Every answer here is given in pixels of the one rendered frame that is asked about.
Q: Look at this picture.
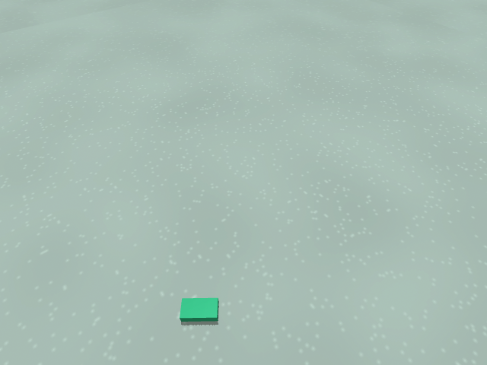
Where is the small box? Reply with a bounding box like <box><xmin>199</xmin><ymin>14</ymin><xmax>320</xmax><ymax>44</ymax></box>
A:
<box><xmin>180</xmin><ymin>298</ymin><xmax>218</xmax><ymax>322</ymax></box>

